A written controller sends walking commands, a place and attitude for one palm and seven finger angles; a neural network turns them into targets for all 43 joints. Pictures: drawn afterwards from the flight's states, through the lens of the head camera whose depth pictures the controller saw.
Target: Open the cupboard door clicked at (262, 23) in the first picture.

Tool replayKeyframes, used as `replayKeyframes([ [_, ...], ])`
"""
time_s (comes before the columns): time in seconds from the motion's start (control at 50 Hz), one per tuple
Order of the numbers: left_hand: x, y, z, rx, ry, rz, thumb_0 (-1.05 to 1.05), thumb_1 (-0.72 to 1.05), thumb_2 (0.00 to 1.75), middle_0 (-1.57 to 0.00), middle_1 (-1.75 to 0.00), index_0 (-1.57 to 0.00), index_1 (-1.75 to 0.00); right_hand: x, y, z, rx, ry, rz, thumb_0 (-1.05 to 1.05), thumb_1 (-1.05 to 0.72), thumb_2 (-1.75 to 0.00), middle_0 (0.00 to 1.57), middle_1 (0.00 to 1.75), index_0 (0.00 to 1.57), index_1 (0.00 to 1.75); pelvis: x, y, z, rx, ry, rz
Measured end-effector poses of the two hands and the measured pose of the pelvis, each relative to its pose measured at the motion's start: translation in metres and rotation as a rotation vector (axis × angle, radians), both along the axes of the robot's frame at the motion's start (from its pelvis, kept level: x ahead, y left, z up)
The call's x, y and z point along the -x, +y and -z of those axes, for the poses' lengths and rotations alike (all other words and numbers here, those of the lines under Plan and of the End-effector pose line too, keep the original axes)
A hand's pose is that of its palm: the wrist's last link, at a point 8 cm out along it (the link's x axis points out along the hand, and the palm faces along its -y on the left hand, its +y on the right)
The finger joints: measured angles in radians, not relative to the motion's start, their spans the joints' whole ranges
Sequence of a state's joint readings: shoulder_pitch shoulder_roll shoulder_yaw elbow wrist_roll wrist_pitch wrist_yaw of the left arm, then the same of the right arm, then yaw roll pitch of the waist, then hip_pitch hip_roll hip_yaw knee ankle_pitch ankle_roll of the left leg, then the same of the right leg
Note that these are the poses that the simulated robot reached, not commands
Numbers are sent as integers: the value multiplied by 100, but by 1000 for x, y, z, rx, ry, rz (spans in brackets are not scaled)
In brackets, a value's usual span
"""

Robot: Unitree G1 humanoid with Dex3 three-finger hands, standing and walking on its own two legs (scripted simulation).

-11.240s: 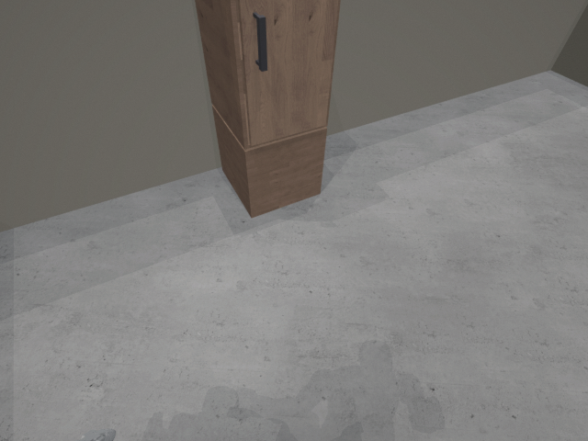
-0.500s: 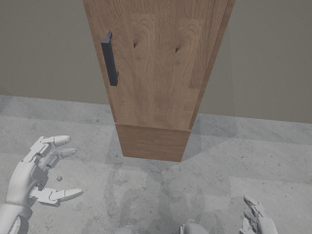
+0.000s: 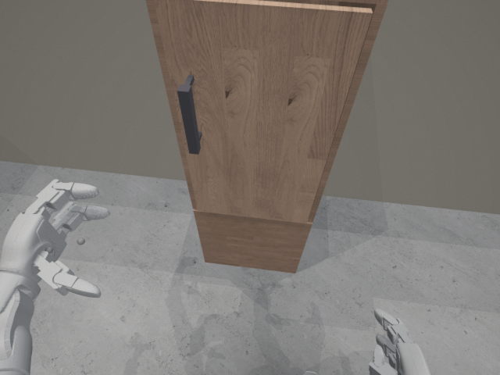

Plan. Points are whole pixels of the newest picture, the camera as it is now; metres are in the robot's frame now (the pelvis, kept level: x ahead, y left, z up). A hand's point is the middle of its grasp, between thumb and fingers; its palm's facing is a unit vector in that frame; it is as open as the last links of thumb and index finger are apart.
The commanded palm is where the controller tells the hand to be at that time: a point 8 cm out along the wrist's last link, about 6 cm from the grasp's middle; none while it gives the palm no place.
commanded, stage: raise the hand with hooked fingers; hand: left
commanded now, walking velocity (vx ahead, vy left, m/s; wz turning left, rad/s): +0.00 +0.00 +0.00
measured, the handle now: (192, 116) +0.57 +0.16 +0.08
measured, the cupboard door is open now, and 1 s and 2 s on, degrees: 0 0 0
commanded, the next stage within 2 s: move the hooked fingers beside the handle in 0.60 s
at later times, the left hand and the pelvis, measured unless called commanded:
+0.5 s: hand (86, 229) +0.29 +0.26 +0.09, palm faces -0.02 -1.00 -0.03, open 14.0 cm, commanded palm +0.26 +0.31 +0.10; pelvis +0.00 +0.00 +0.01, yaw -1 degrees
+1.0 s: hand (104, 204) +0.33 +0.25 +0.09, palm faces -0.05 -1.00 -0.01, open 14.0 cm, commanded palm +0.31 +0.30 +0.09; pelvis -0.01 -0.01 +0.00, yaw -1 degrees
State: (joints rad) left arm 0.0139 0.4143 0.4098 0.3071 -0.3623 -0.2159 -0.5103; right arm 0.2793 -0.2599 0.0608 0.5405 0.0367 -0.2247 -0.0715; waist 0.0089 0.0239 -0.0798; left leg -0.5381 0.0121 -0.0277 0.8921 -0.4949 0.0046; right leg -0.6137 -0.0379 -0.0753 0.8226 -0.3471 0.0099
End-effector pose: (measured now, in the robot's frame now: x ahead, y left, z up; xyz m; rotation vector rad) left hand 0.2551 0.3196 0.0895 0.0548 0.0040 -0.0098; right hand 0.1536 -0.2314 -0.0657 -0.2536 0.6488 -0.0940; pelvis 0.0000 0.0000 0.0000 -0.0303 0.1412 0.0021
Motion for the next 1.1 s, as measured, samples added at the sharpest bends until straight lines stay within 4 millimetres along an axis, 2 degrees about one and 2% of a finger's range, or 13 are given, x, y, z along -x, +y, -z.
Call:
replayKeyframes([
  [0.2,-22,8,-12,29,-6,7,-1,-50,30,-30,-120,-30,-120,17,-18,-3,34,49,49,1,-90,-90,21,30,21,30,0,-2,-6,-6,-5,11],
  [0.38,-21,0,-2,35,13,14,-1,-50,30,-30,-120,-30,-120,27,-26,-5,46,64,72,1,-90,-90,21,30,20,30,2,-2,-7,-12,-4,22],
  [0.76,-18,-1,-6,26,5,7,-1,-50,30,-30,-120,-30,-120,14,-16,-3,19,37,41,1,-90,-90,21,30,21,30,2,-5,-6,-10,-7,11],
  [0.92,-44,-7,-3,41,11,20,-1,-51,30,-30,-120,-30,-120,18,-21,1,43,68,45,1,-90,-90,21,30,21,30,6,-7,-4,-11,4,6],
  [1.1,-77,-14,-4,48,10,32,-1,-50,30,-30,-120,-30,-120,43,-30,7,45,143,96,1,-90,-90,21,30,21,30,5,-7,-3,-15,26,24],
])
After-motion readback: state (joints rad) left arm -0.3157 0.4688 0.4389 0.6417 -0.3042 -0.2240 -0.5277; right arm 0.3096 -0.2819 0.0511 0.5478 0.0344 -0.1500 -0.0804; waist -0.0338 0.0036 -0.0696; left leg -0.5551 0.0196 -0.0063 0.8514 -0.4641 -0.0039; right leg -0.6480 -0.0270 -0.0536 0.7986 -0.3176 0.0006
